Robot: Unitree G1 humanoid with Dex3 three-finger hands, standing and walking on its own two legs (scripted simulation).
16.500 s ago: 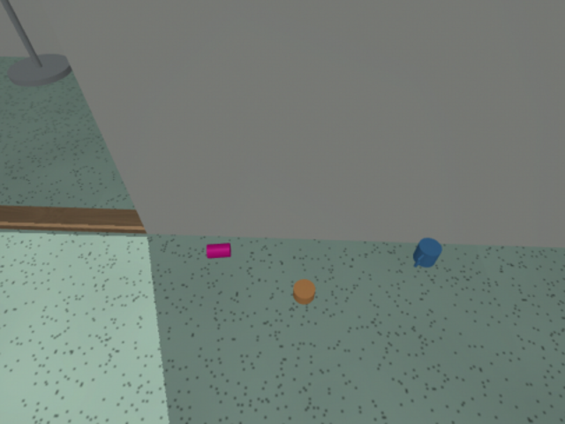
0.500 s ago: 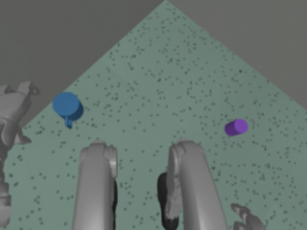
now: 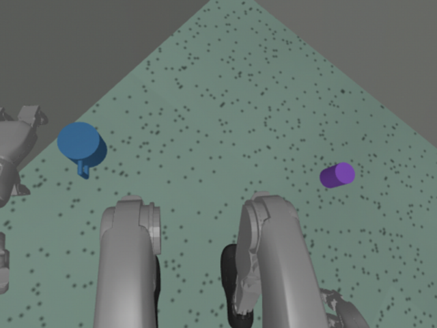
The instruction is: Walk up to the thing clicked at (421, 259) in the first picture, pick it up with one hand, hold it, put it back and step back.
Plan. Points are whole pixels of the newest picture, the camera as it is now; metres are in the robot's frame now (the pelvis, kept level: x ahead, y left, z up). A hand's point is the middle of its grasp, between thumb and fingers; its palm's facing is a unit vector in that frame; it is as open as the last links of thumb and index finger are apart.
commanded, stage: rise first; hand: left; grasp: from above
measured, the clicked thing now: (83, 152) +0.46 +0.29 -0.31
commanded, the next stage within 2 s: approach in 0.54 s
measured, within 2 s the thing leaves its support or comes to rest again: neither
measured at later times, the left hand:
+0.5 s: hand (24, 161) +0.40 +0.34 -0.16, palm faces -0.41 -0.06 -0.91, open 14.1 cm
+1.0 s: hand (45, 147) +0.43 +0.32 -0.16, palm faces -0.43 -0.05 -0.90, open 13.9 cm
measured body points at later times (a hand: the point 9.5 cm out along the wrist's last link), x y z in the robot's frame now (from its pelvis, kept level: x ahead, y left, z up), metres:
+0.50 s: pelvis -0.01 -0.01 -0.02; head +0.19 +0.06 +0.38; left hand +0.41 +0.34 -0.10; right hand +0.10 -0.28 -0.14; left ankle +0.09 +0.12 -0.32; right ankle +0.10 -0.11 -0.32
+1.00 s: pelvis +0.00 +0.00 -0.01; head +0.21 +0.07 +0.38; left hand +0.45 +0.31 -0.11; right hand +0.09 -0.28 -0.12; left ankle +0.09 +0.12 -0.32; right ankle +0.10 -0.11 -0.32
